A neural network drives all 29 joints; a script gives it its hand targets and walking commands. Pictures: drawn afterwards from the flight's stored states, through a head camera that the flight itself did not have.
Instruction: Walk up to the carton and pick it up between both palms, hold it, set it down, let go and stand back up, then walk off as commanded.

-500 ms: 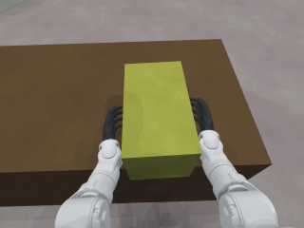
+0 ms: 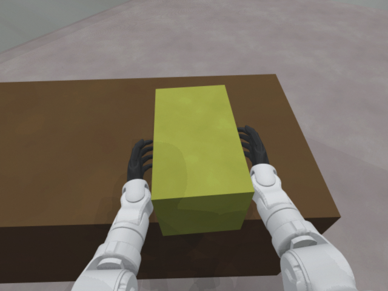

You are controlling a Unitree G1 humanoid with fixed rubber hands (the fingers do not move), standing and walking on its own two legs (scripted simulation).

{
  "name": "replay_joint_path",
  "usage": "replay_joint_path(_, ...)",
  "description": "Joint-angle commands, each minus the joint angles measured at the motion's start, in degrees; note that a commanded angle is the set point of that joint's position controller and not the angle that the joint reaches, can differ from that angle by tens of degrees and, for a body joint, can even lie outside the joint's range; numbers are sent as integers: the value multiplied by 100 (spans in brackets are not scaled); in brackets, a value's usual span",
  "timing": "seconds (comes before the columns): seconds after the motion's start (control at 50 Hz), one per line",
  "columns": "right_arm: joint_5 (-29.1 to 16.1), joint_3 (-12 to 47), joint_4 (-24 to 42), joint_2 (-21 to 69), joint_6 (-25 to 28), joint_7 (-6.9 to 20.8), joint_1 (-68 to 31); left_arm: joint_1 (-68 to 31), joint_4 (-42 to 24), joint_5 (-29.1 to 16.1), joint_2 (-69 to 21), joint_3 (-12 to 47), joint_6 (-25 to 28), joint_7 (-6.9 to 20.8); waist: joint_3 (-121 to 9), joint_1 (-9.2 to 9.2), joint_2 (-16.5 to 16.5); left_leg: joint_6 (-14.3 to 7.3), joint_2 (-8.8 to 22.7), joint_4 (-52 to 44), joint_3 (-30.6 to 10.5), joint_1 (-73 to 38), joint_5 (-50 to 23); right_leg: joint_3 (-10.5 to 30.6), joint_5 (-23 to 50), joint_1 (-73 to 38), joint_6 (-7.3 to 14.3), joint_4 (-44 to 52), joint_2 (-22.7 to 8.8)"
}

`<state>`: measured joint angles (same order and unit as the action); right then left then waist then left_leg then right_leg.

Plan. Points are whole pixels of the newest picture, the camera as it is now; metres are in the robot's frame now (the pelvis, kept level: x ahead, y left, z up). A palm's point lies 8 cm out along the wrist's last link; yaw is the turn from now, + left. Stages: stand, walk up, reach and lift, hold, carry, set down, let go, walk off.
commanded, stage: reach and lift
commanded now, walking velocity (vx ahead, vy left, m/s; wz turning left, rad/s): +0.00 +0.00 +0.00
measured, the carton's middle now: (195, 155) +0.43 +0.00 +0.03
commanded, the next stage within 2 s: none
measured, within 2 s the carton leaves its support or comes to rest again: neither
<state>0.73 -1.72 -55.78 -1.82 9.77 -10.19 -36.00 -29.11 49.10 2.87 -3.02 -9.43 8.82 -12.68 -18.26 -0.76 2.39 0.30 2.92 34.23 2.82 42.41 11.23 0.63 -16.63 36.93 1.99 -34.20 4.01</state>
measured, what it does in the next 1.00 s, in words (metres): stands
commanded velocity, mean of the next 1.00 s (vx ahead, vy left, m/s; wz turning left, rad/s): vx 0.00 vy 0.00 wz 0.00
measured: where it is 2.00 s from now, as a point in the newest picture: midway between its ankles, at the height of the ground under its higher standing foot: outside the picture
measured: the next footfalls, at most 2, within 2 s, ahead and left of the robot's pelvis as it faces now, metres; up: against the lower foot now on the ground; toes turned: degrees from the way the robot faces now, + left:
none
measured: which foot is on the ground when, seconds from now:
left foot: down 0.00-1.00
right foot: down 0.00-1.00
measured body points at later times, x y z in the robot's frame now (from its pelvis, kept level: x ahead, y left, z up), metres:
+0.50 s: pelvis -0.04 +0.00 +0.00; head -0.07 +0.00 +0.45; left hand +0.35 +0.14 +0.08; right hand +0.37 -0.13 +0.11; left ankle +0.04 +0.12 -0.72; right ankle -0.02 -0.10 -0.72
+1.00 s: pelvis -0.04 +0.00 +0.00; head -0.08 +0.00 +0.45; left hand +0.35 +0.14 +0.13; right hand +0.37 -0.13 +0.16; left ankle +0.04 +0.12 -0.72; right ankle -0.02 -0.10 -0.72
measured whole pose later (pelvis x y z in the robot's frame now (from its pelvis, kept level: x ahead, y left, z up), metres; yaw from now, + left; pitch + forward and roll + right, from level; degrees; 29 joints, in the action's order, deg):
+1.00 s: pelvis -0.04 +0.00 +0.00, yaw +0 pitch +10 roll -1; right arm -1.1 -1.6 -47.5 -3.3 -18.1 -9.5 -44.5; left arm -34.2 34.0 2.9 -1.5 -9.3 -22.6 -12.6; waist -17.4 -0.8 1.6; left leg -0.4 2.4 32.5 2.8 34.1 8.3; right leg 0.6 -14.7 29.3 1.6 -34.2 3.5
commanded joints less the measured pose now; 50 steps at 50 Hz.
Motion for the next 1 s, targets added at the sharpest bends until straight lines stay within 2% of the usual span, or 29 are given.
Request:
replay_joint_path(0.0,-312,2705,2948,4955,222,730,-4069,-5281,-2459,-94,-4306,3333,487,746,-4292,-48,-229,197,-182,169,-790,-3772,-3089,56,4188,-2384,-595,296,-66)
replay_joint_path(0.06,-445,2687,3061,4855,74,738,-4476,-5341,-2385,-140,-4348,3292,212,756,-3889,54,-374,173,-134,36,-786,-3882,-2996,49,3808,-2245,-580,430,-32)
replay_joint_path(0.08,-338,2532,2908,4851,-39,761,-4491,-5486,-2233,-69,-4129,2997,172,775,-3687,199,-423,139,-221,-10,-687,-3588,-2498,95,3547,-2272,-549,502,-100)
replay_joint_path(0.1,-297,2314,2715,4793,-144,786,-4750,-5856,-2195,-122,-4201,3065,50,760,-3266,48,-304,151,-186,-154,-676,-3545,-2047,47,2879,-2002,-509,611,-119)
replay_joint_path(0.12,-462,2505,2686,4874,-246,798,-4559,-5763,-2407,-92,-4112,2912,-25,773,-3076,251,-338,133,-177,-165,-648,-3589,-2134,92,2884,-2133,-505,590,-121)
replay_joint_path(0.14,-441,2301,2561,4824,-355,809,-4753,-6030,-2237,-104,-4007,2774,-105,781,-2867,158,-361,121,-193,-271,-624,-3563,-1779,90,2378,-1972,-520,698,-133)
replay_joint_path(0.16,-385,2219,2474,4934,-424,828,-4868,-6227,-2134,-67,-3890,2583,-166,836,-2604,279,-454,47,-225,-349,-542,-3372,-1379,131,1926,-1973,-513,762,-173)
replay_joint_path(0.18,-372,2150,2415,4903,-542,833,-4774,-6150,-1992,-101,-3844,2551,-272,834,-2556,193,-471,-1,-217,-408,-547,-3315,-1288,136,1909,-1939,-528,761,-185)
replay_joint_path(0.2,-427,2182,2499,4953,-643,839,-4898,-6169,-2028,-61,-3711,2305,-373,881,-2278,337,-558,-39,-251,-478,-515,-3226,-1169,223,1796,-2074,-556,806,-237)
replay_joint_path(0.24,-372,1904,2238,4959,-784,888,-5201,-6778,-1988,-136,-3699,2287,-434,862,-2150,185,-486,-11,-234,-598,-543,-3019,-781,165,1200,-1843,-502,826,-224)
replay_joint_path(0.26,-439,1931,2304,5034,-852,901,-5214,-6664,-1904,-148,-3671,2152,-507,893,-2051,246,-534,-32,-248,-571,-519,-2900,-775,210,1181,-1909,-534,836,-240)
replay_joint_path(0.28,-547,2068,2559,5168,-881,889,-5369,-6859,-2301,-359,-3842,2481,-555,857,-2342,159,-395,1,-236,-589,-556,-3088,-934,166,1304,-1931,-520,829,-215)
replay_joint_path(0.3,-486,1954,2404,5178,-964,872,-5188,-6858,-2229,-249,-3718,2297,-593,897,-2202,119,-439,-28,-266,-600,-545,-3024,-845,235,1350,-2038,-534,857,-259)
replay_joint_path(0.32,-492,1840,2259,5214,-1020,882,-5278,-7119,-2275,-283,-3833,2316,-627,864,-2378,92,-212,-7,-292,-589,-541,-2972,-906,225,1309,-2006,-509,839,-282)
replay_joint_path(0.38,-639,1717,2265,5234,-1198,977,-5491,-7210,-2361,-260,-3825,2152,-746,774,-2544,261,-108,13,-284,-698,-564,-2950,-658,176,750,-1702,-441,944,-217)
replay_joint_path(0.42,-608,1577,2054,5302,-1300,1034,-5538,-7659,-2748,-358,-3934,2316,-855,666,-2765,154,53,46,-254,-689,-577,-3033,-561,139,516,-1436,-375,949,-194)
replay_joint_path(0.44,-745,1701,2334,5282,-1300,1023,-5632,-7559,-2693,-489,-4066,2464,-924,676,-2979,60,90,59,-257,-599,-624,-3083,-716,123,759,-1444,-361,895,-179)
replay_joint_path(0.5,-873,1851,2636,5457,-1384,1006,-5729,-7701,-3235,-591,-4203,2691,-1054,577,-3285,96,171,102,-257,-604,-670,-3298,-925,106,963,-1468,-363,919,-132)
replay_joint_path(0.54,-769,1644,2338,5461,-1531,996,-5663,-7727,-3019,-531,-4089,2470,-1180,572,-3034,52,-55,40,-272,-694,-646,-3265,-593,114,621,-1354,-391,1047,-142)
replay_joint_path(0.56,-869,1694,2488,5404,-1562,998,-5818,-7515,-2806,-496,-4003,2345,-1294,600,-2870,193,-24,-5,-274,-716,-595,-3154,-538,198,510,-1386,-395,1083,-169)
replay_joint_path(0.6,-898,1819,2578,5508,-1672,956,-5803,-7426,-2963,-446,-3892,2224,-1454,667,-2867,245,-206,-91,-340,-697,-591,-3038,-557,276,580,-1639,-467,1068,-200)
replay_joint_path(0.64,-983,1763,2327,5518,-1774,918,-5569,-7690,-3240,-409,-3993,2346,-1545,658,-2811,77,63,-29,-352,-693,-611,-3323,-706,204,793,-1538,-447,1048,-159)
replay_joint_path(0.68,-1030,1687,2301,5500,-1848,915,-5788,-7764,-3154,-386,-3872,2198,-1670,701,-2631,129,-136,-61,-373,-761,-602,-3285,-419,258,334,-1425,-417,1206,-239)
replay_joint_path(0.72,-1249,1956,2831,5649,-1847,882,-5903,-7859,-3839,-685,-4122,2604,-1723,659,-3414,79,140,11,-348,-632,-641,-3425,-1057,201,1122,-1853,-468,962,-131)
replay_joint_path(0.76,-1301,2059,3178,5709,-1946,805,-6087,-7744,-3694,-688,-4201,2629,-1847,653,-3322,79,18,14,-376,-659,-665,-3471,-1072,164,1240,-1872,-520,1082,-126)
replay_joint_path(0.8,-1551,2403,3624,5826,-1993,734,-5869,-7509,-4231,-903,-4211,2930,-1956,680,-3636,74,-32,21,-401,-518,-664,-3719,-1670,143,1997,-2134,-587,963,-69)
replay_joint_path(0.86,-1711,2538,3842,5726,-2187,635,-5773,-7077,-4137,-712,-4015,2683,-2199,741,-3424,241,-39,-67,-433,-536,-623,-3607,-1542,282,2033,-2320,-654,968,-135)
replay_joint_path(0.94,-1499,2235,3491,5522,-2498,563,-5660,-6874,-3641,-474,-3654,2318,-2488,908,-2564,152,-238,-185,-476,-797,-637,-3319,-855,306,1502,-2368,-679,1124,-199)
replay_joint_path(0.98,-1451,2115,3384,5478,-2547,574,-5534,-7133,-3819,-513,-3716,2450,-2546,940,-2566,34,-41,-131,-455,-819,-644,-3461,-884,221,1465,-2268,-641,1085,-204)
